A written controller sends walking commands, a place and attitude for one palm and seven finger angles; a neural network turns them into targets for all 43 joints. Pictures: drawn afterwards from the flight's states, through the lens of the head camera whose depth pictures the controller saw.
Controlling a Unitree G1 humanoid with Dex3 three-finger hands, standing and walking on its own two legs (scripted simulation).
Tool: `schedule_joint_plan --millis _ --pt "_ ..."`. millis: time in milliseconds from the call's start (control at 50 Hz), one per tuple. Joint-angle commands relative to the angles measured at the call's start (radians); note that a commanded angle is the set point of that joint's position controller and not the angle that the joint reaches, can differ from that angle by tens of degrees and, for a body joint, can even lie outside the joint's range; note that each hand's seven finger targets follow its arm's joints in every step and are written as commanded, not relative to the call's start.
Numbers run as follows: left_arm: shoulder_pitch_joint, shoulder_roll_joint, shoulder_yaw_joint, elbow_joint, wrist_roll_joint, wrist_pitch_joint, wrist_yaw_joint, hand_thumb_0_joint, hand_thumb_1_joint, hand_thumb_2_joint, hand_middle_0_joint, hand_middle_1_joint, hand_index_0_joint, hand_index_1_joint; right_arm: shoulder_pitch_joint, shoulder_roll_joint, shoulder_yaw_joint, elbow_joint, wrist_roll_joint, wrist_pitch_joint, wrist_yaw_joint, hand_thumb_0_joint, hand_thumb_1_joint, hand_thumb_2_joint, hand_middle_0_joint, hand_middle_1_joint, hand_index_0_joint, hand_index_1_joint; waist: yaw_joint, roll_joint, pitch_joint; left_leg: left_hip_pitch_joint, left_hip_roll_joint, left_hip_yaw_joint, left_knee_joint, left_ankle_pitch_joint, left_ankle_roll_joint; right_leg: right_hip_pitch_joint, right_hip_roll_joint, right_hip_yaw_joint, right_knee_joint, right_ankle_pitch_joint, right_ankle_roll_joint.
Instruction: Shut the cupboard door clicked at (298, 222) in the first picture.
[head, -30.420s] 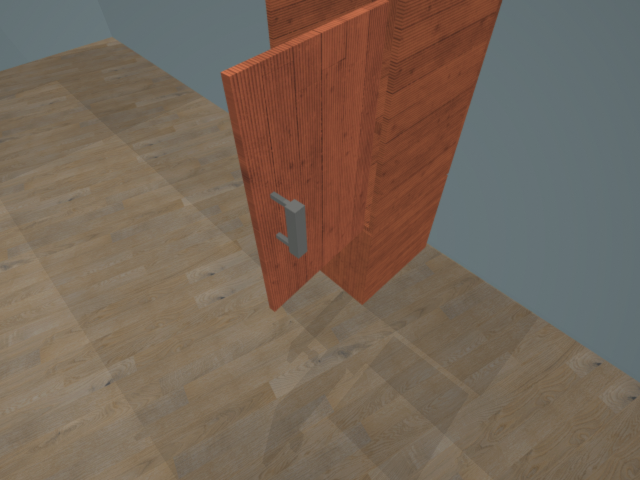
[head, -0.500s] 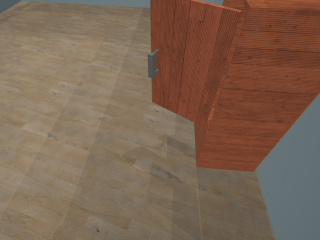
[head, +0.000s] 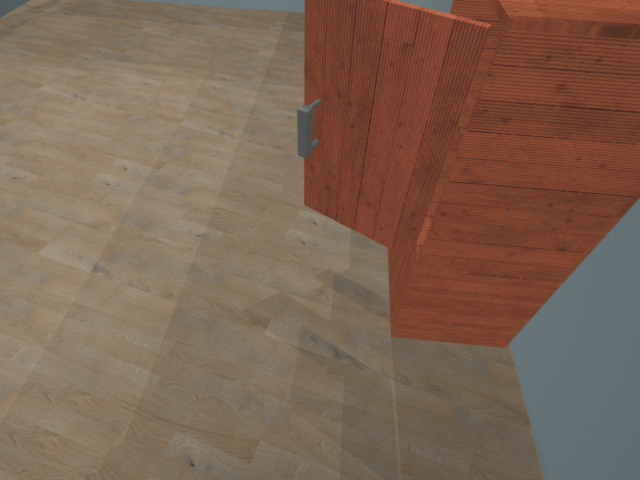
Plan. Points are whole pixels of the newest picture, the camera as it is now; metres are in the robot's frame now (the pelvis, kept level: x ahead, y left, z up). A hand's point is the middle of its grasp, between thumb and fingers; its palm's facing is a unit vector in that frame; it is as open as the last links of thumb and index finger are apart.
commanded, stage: walk to a spot facing it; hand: left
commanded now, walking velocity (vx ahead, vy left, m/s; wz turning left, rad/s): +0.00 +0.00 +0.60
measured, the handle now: (310, 128) +0.86 +0.06 -0.05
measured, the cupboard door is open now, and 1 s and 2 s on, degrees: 61 61 61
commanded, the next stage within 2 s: none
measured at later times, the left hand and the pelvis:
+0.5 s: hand out of the picture +0.03 +0.25 -0.18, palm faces +0.26 -0.94 -0.24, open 7.4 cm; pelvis -0.01 +0.02 +0.00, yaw +15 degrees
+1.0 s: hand out of the picture -0.04 +0.16 -0.15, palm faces +0.52 -0.78 -0.34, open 7.4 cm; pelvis +0.02 -0.05 +0.00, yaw +35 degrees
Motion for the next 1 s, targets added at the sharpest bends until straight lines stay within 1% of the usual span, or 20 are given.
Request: schedule_joint_plan --millis 0,120,200,240,260,280,300,340,400,480,620,740,760,780,800,820,840,860,900,980 --pt "0.086 0.124 0.043 -0.041 0.0 0.008 0.005 0.0 0.9 0.9 -0.2 -0.3 -0.2 -0.3 0.045 -0.117 -0.024 -0.044 -0.007 0.005 -0.001 0.0 -0.9 -0.9 0.2 0.3 0.2 0.3 0.011 0.032 0.047 -0.016 0.091 -0.135 -0.019 0.15 0.003 -0.1 -0.08 0.014 -0.002 0.1 -0.048" --pt "0.042 0.188 0.084 -0.118 0.009 0.02 0.002 0.0 0.9 0.9 -0.2 -0.3 -0.2 -0.3 0.002 -0.123 -0.049 -0.12 -0.014 0.028 0.016 0.0 -0.9 -0.9 0.2 0.3 0.2 0.3 0.018 -0.091 0.036 -0.175 0.027 -0.104 0.178 0.025 -0.013 -0.102 -0.201 0.054 -0.008 0.021 -0.118" --pt "-0.039 0.223 0.097 -0.181 0.022 0.015 0.007 0.0 0.9 0.9 -0.2 -0.3 -0.2 -0.3 -0.035 -0.12 -0.063 -0.177 -0.015 0.032 0.031 0.0 -0.9 -0.9 0.2 0.3 0.2 0.3 0.005 -0.18 0.021 -0.224 0.039 -0.044 0.39 -0.264 -0.045 -0.089 -0.339 0.037 0.031 0.343 -0.192" --pt "-0.057 0.23 0.102 -0.206 0.017 0.018 0.005 0.0 0.9 0.9 -0.2 -0.3 -0.2 -0.3 0.016 -0.15 -0.065 -0.182 -0.012 0.022 0.038 0.0 -0.9 -0.9 0.2 0.3 0.2 0.3 -0.022 -0.065 -0.021 -0.085 0.071 -0.084 0.176 0.023 -0.028 -0.132 -0.273 -0.079 0.227 0.357 -0.103" --pt "-0.039 0.196 0.1 -0.222 0.006 0.023 0.0 0.0 0.9 0.9 -0.2 -0.3 -0.2 -0.3 0.077 -0.213 -0.075 -0.178 -0.019 0.013 0.035 0.0 -0.9 -0.9 0.2 0.3 0.2 0.3 -0.042 0.199 -0.048 0.018 0.186 -0.33 0.044 0.416 0.041 -0.259 -0.139 -0.142 0.45 0.149 -0.011" --pt "-0.062 0.157 0.085 -0.259 -0.003 0.028 0.002 0.0 0.9 0.9 -0.2 -0.3 -0.2 -0.3 0.136 -0.278 -0.089 -0.163 -0.026 0.014 0.02 0.0 -0.9 -0.9 0.2 0.3 0.2 0.3 -0.062 0.37 -0.06 0.104 0.346 -0.59 -0.067 0.683 0.147 -0.419 -0.012 -0.089 0.664 -0.383 0.031" --pt "-0.102 0.178 0.085 -0.259 0.006 0.044 0.01 0.0 0.9 0.9 -0.2 -0.3 -0.2 -0.3 0.158 -0.287 -0.086 -0.138 -0.027 0.022 0.009 0.0 -0.9 -0.9 0.2 0.3 0.2 0.3 -0.069 0.273 -0.077 0.073 0.337 -0.588 -0.112 0.439 0.129 -0.405 -0.021 0.041 0.75 -0.358 0.001" --pt "-0.128 0.185 0.093 -0.262 0.011 0.046 0.001 0.0 0.9 0.9 -0.2 -0.3 -0.2 -0.3 0.065 -0.277 -0.086 -0.186 -0.028 0.02 0.003 0.0 -0.9 -0.9 0.2 0.3 0.2 0.3 -0.038 0.177 -0.048 0.0 0.285 -0.555 -0.155 0.082 0.078 -0.46 -0.043 0.078 0.788 -0.206 0.006" --pt "-0.126 0.185 0.093 -0.263 0.015 0.032 -0.015 0.0 0.9 0.9 -0.2 -0.3 -0.2 -0.3 0.006 -0.266 -0.08 -0.215 -0.025 0.008 0.0 0.0 -0.9 -0.9 0.2 0.3 0.2 0.3 -0.01 0.068 -0.078 0.033 0.219 -0.474 -0.147 0.071 0.087 -0.476 -0.035 0.086 0.774 -0.068 0.029" --pt "-0.122 0.194 0.092 -0.281 0.017 0.033 -0.019 0.0 0.9 0.9 -0.2 -0.3 -0.2 -0.3 -0.007 -0.27 -0.084 -0.228 -0.019 0.006 0.003 0.0 -0.9 -0.9 0.2 0.3 0.2 0.3 -0.006 0.103 -0.12 0.083 0.185 -0.451 -0.148 0.093 0.091 -0.484 -0.021 0.089 0.712 -0.032 0.047" --pt "-0.177 0.206 0.084 -0.332 0.015 0.036 -0.019 0.0 0.9 0.9 -0.2 -0.3 -0.2 -0.3 -0.012 -0.298 -0.104 -0.248 -0.025 0.024 0.017 0.0 -0.9 -0.9 0.2 0.3 0.2 0.3 -0.026 0.176 -0.107 0.055 0.164 -0.548 -0.148 -0.021 0.126 -0.442 0.019 0.081 0.531 -0.098 0.046" --pt "-0.059 0.218 0.084 -0.318 0.002 0.031 -0.01 0.0 0.9 0.9 -0.2 -0.3 -0.2 -0.3 -0.079 -0.294 -0.117 -0.283 -0.021 0.038 0.023 0.0 -0.9 -0.9 0.2 0.3 0.2 0.3 0.021 0.189 -0.135 -0.097 0.086 -0.557 -0.078 0.024 0.08 -0.127 0.083 0.053 0.167 -0.049 0.014" --pt "-0.009 0.246 0.089 -0.31 0.003 0.025 -0.007 0.0 0.9 0.9 -0.2 -0.3 -0.2 -0.3 -0.097 -0.279 -0.115 -0.292 -0.013 0.04 0.026 0.0 -0.9 -0.9 0.2 0.3 0.2 0.3 0.048 0.14 -0.147 -0.188 0.045 -0.528 -0.035 -0.037 0.043 0.002 0.065 0.066 0.024 0.023 0.004" --pt "0.014 0.304 0.103 -0.313 0.014 0.016 -0.002 0.0 0.9 0.9 -0.2 -0.3 -0.2 -0.3 -0.086 -0.221 -0.113 -0.296 -0.002 0.043 0.031 0.0 -0.9 -0.9 0.2 0.3 0.2 0.3 0.055 -0.05 -0.152 -0.335 -0.048 -0.401 0.144 -0.218 -0.023 0.107 -0.12 0.249 -0.134 -0.089 -0.055" --pt "-0.037 0.365 0.11 -0.338 0.028 0.014 0.004 0.0 0.9 0.9 -0.2 -0.3 -0.2 -0.3 -0.075 -0.182 -0.11 -0.313 -0.005 0.038 0.031 0.0 -0.9 -0.9 0.2 0.3 0.2 0.3 0.049 -0.273 -0.088 -0.461 -0.166 -0.206 0.48 -0.36 -0.087 0.024 -0.405 0.561 -0.233 -0.143 -0.177" --pt "-0.119 0.329 0.09 -0.351 0.016 0.016 0.008 0.0 0.9 0.9 -0.2 -0.3 -0.2 -0.3 -0.076 -0.242 -0.118 -0.3 -0.023 0.041 0.037 0.0 -0.9 -0.9 0.2 0.3 0.2 0.3 0.006 -0.157 -0.022 -0.401 -0.087 -0.229 0.678 -0.366 -0.068 -0.155 -0.416 0.474 -0.204 -0.07 -0.2" --pt "-0.189 0.282 0.077 -0.371 0.014 0.011 0.006 0.0 0.9 0.9 -0.2 -0.3 -0.2 -0.3 -0.026 -0.22 -0.113 -0.288 -0.028 0.046 0.048 0.0 -0.9 -0.9 0.2 0.3 0.2 0.3 -0.043 -0.075 -0.004 -0.385 -0.069 -0.221 0.754 -0.291 -0.064 -0.19 -0.342 0.348 -0.168 -0.016 -0.192" --pt "-0.202 0.243 0.079 -0.373 0.009 0.006 0.01 0.0 0.9 0.9 -0.2 -0.3 -0.2 -0.3 -0.011 -0.194 -0.113 -0.273 -0.026 0.053 0.048 0.0 -0.9 -0.9 0.2 0.3 0.2 0.3 -0.055 -0.145 -0.027 -0.396 -0.061 -0.2 0.796 -0.271 -0.075 -0.156 -0.293 0.316 -0.129 0.138 -0.17" --pt "-0.165 0.218 0.066 -0.359 0.005 -0.008 0.007 0.0 0.9 0.9 -0.2 -0.3 -0.2 -0.3 -0.039 -0.205 -0.101 -0.27 -0.018 0.052 0.057 0.0 -0.9 -0.9 0.2 0.3 0.2 0.3 -0.047 -0.163 -0.018 -0.4 -0.021 -0.152 0.808 -0.207 -0.097 -0.07 -0.237 0.146 -0.032 0.509 -0.162" --pt "0.001 0.248 0.084 -0.319 0.009 -0.01 0.01 0.0 0.9 0.9 -0.2 -0.3 -0.2 -0.3 -0.149 -0.174 -0.08 -0.301 -0.013 0.056 0.06 0.0 -0.9 -0.9 0.2 0.3 0.2 0.3 0.025 -0.176 -0.047 -0.412 -0.014 -0.087 0.675 -0.222 -0.104 0.104 -0.242 0.064 0.038 0.749 -0.132"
